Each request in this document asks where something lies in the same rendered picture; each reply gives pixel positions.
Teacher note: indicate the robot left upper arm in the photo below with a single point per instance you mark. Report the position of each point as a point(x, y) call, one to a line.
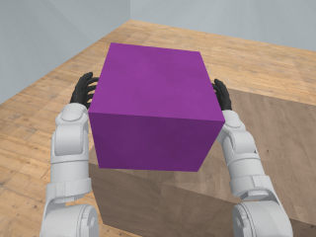
point(78, 220)

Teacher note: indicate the carton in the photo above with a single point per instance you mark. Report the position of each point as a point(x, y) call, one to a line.
point(154, 108)

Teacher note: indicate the right robot forearm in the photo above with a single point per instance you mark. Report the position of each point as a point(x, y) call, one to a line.
point(247, 175)

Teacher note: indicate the pedestal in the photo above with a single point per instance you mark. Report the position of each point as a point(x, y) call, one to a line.
point(157, 203)

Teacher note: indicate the left robot forearm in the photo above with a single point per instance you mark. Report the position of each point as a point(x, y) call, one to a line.
point(69, 156)

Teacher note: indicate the robot left hand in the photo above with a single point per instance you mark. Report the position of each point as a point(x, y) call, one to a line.
point(80, 94)

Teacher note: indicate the robot right hand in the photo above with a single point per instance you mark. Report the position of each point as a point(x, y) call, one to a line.
point(222, 95)

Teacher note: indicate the robot right upper arm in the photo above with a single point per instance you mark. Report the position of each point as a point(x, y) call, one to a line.
point(262, 218)

